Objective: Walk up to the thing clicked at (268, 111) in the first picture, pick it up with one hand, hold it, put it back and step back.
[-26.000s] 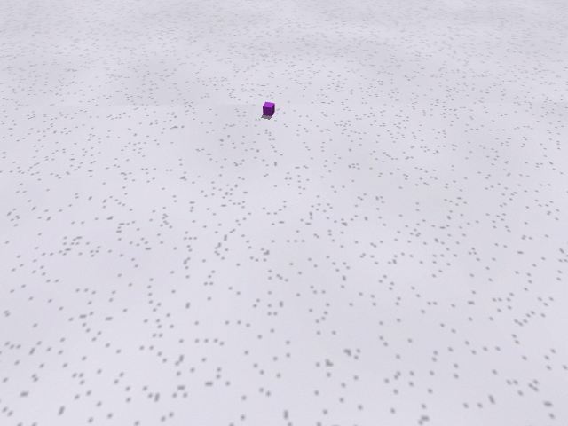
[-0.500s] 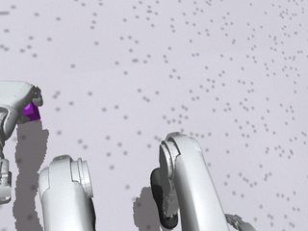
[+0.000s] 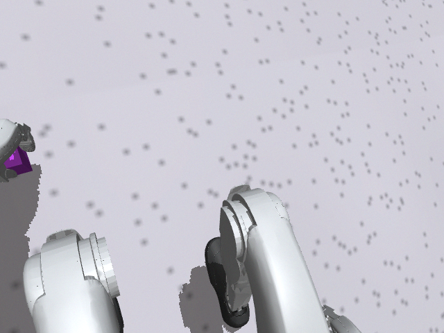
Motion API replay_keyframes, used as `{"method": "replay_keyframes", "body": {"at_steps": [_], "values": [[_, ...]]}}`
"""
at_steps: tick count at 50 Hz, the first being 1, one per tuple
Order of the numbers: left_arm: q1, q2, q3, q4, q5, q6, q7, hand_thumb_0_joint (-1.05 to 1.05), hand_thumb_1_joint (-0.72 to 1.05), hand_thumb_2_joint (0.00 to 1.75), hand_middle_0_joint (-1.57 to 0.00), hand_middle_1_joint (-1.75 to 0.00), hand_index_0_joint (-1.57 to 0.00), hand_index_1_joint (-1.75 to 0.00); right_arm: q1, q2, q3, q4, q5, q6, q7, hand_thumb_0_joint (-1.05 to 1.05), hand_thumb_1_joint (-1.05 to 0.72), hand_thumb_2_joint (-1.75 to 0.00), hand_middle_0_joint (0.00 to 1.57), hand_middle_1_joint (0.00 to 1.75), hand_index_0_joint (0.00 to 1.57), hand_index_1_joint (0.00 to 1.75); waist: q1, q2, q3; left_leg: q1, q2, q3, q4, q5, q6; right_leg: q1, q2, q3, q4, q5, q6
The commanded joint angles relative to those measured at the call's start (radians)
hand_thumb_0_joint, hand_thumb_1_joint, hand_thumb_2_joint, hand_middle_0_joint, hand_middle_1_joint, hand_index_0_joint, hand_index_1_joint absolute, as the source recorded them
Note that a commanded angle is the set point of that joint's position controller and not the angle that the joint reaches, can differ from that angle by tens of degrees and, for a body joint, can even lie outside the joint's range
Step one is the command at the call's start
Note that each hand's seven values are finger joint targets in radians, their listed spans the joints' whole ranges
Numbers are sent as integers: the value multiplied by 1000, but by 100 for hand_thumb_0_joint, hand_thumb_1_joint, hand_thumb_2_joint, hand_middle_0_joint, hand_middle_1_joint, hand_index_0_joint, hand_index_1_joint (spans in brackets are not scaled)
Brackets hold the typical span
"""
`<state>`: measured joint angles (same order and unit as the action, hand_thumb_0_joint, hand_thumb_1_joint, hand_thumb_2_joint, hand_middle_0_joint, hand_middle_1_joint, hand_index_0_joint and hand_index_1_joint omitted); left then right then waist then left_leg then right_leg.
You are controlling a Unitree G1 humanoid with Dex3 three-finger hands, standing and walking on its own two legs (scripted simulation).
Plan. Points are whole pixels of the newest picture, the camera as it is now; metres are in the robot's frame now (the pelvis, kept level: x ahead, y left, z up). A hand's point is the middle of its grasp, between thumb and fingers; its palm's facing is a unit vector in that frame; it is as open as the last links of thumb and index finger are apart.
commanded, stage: rest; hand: left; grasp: from above
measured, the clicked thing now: (4, 157) +0.47 +0.28 -0.27
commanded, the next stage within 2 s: open in 0.16 s
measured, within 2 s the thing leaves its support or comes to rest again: neither
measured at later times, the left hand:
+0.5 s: hand (2, 160) +0.45 +0.27 -0.23, palm faces -0.49 -0.01 -0.87, open 8.9 cm
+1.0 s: hand out of the picture +0.45 +0.28 -0.23, palm faces -0.50 -0.03 -0.86, open 11.5 cm
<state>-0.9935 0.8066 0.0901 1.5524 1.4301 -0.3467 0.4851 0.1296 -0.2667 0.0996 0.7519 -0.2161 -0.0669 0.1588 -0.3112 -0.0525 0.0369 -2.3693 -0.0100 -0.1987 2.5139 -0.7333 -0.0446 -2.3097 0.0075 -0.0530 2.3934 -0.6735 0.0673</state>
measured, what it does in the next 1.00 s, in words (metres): stands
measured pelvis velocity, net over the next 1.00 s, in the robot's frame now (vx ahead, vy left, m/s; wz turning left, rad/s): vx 0.00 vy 0.01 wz -0.04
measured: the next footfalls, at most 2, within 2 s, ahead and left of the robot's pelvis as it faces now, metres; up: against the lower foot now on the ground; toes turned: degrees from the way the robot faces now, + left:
none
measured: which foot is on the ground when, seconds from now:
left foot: down 0.00-1.00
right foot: down 0.00-1.00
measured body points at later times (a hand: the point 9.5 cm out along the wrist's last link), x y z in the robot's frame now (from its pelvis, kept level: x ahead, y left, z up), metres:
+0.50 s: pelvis +0.00 +0.00 -0.01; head +0.26 +0.10 +0.35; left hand +0.47 +0.27 -0.18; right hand +0.04 -0.27 -0.09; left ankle +0.06 +0.13 -0.27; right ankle +0.10 -0.13 -0.27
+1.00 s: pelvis +0.00 +0.01 +0.00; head +0.26 +0.11 +0.35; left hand +0.47 +0.28 -0.18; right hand +0.05 -0.26 -0.07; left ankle +0.06 +0.13 -0.27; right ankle +0.10 -0.13 -0.27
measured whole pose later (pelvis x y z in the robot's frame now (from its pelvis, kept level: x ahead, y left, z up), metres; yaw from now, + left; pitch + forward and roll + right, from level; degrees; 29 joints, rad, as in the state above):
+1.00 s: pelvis +0.00 +0.01 +0.00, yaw -2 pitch +30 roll -12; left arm -1.00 0.89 0.07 1.62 1.43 -0.34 0.52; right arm 0.11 -0.30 0.18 0.69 -0.26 -0.12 0.20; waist -0.34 -0.08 0.07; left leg -2.36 -0.01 -0.24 2.55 -0.73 -0.03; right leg -2.27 0.02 -0.09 2.39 -0.66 0.07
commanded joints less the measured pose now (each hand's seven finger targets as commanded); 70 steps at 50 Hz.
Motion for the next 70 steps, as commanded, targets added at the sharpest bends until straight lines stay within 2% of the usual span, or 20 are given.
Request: {"method": "replay_keyframes", "body": {"at_steps": [1,6,12,17,23,27,30,36,37,40,42,43,46,49,58,60,62,63,67,70], "values": [[-323,268,27,-144,-20,-11,72,0,58,55,-90,-58,-94,-53,206,-286,-73,-6,-6,3,-10,0,-92,-90,20,30,20,30,-15,396,-735,525,-1,140,-232,273,64,394,35,-125,-203,281,-89],[-319,241,-4,-21,-7,-11,95,0,55,58,-88,-59,-92,-55,195,-289,-49,2,-18,-5,-3,0,-92,-90,20,30,20,30,-45,357,-636,453,0,129,-226,223,71,365,42,-135,-201,244,-86],[-330,252,-16,34,9,-2,116,0,57,57,-88,-60,-92,-55,179,-312,-27,-9,-39,-30,5,0,-91,-90,20,30,20,30,-73,352,-616,485,0,118,-223,214,72,347,44,-151,-188,242,-82],[-339,271,-20,25,8,5,131,0,23,55,-58,-68,-63,-62,169,-312,-15,-8,-45,-42,3,0,-90,-89,20,30,20,30,-65,376,-622,468,-1,119,-232,182,72,351,46,-151,-196,214,-83],[-329,257,-31,30,-12,22,120,0,3,69,-47,-75,-50,-71,156,-322,-6,-16,-49,-59,10,0,-91,-90,20,30,20,30,-76,389,-602,464,0,118,-212,192,69,351,46,-154,-192,232,-84],[-292,292,-9,-35,-20,27,118,0,-8,75,-40,-80,-43,-76,161,-316,-9,-23,-42,-59,12,0,-91,-90,20,30,20,30,-37,449,-675,515,3,117,-237,225,56,388,49,-154,-187,251,-93],[-303,261,-16,-10,-27,34,106,0,-9,78,-38,-82,-41,-79,172,-327,-9,-33,-46,-57,20,0,-91,-90,20,30,20,30,-79,411,-623,488,1,112,-220,233,59,369,47,-167,-188,263,-90],[-273,319,32,-62,-33,29,85,0,-13,85,-35,-88,-37,-85,183,-346,-16,-50,-43,-54,25,0,-91,-90,20,30,20,30,-55,432,-653,514,2,107,-227,275,53,405,46,-170,-192,289,-94],[-280,300,16,-89,-38,25,80,0,-14,83,-33,-88,-36,-85,176,-340,-16,-60,-36,-52,26,0,-91,-90,20,30,20,30,-44,449,-672,525,2,105,-233,276,50,404,46,-167,-192,284,-98],[-287,251,-18,-41,-44,19,67,0,-17,86,-31,-90,-34,-87,170,-332,-15,-53,-37,-50,28,0,-91,-90,20,30,20,30,-68,419,-621,494,4,104,-222,232,55,367,49,-172,-198,257,-95],[-289,290,9,-77,-35,10,73,0,-18,89,-30,-91,-32,-88,185,-347,-19,-57,-37,-46,25,0,-91,-90,20,30,20,30,-66,418,-639,505,2,102,-229,257,55,399,48,-173,-202,279,-91],[-281,303,13,-98,-27,6,75,0,-19,88,-30,-90,-32,-88,184,-335,-19,-49,-34,-41,24,0,-91,-90,20,30,20,30,-43,446,-676,527,4,102,-238,268,54,411,49,-166,-198,289,-91],[-279,250,-7,-21,-27,6,72,0,-17,91,-30,-94,-32,-91,186,-338,-16,-51,-43,-45,31,0,-90,-90,20,30,20,30,-85,384,-574,488,4,99,-228,235,56,360,52,-180,-202,264,-89],[-310,270,-17,-83,-19,-7,76,0,-21,87,-26,-95,-29,-91,167,-334,-10,-63,-39,-48,28,0,-91,-90,20,30,20,30,-61,443,-632,531,5,99,-238,235,51,372,50,-174,-204,255,-94],[-300,246,-38,10,-5,11,106,0,-25,96,-22,-100,-24,-97,163,-330,-4,-53,-39,-59,37,0,-90,-90,20,30,20,30,-80,419,-580,516,7,93,-246,211,52,320,52,-180,-186,242,-92],[-318,299,3,-19,-7,12,114,0,-25,95,-21,-100,-24,-97,162,-348,-8,-52,-44,-63,37,0,-90,-90,20,30,20,30,-76,426,-584,513,7,89,-243,225,52,331,52,-184,-191,251,-91],[-309,292,-7,-44,-4,17,111,0,-27,92,-20,-100,-23,-97,158,-336,-3,-61,-40,-66,37,0,-90,-90,20,30,20,30,-62,466,-627,543,7,97,-250,242,49,359,52,-174,-192,265,-94],[-304,250,-37,-2,-9,25,106,0,-28,93,-20,-99,-23,-97,163,-327,1,-49,-41,-70,41,0,-90,-90,20,30,20,30,-77,444,-595,521,7,100,-242,222,52,345,52,-173,-192,257,-91],[-295,292,0,13,-24,30,99,0,-39,92,-11,-101,-14,-98,167,-351,-5,-63,-40,-78,41,0,-92,-90,20,30,20,30,-85,412,-574,488,6,98,-232,211,55,346,50,-180,-199,241,-93],[-297,324,29,-74,-25,27,94,0,-49,95,-8,-104,-10,-101,176,-353,-11,-75,-37,-74,39,0,-92,-90,20,30,20,30,-58,437,-638,526,4,100,-233,246,50,375,49,-174,-199,260,-97]]}}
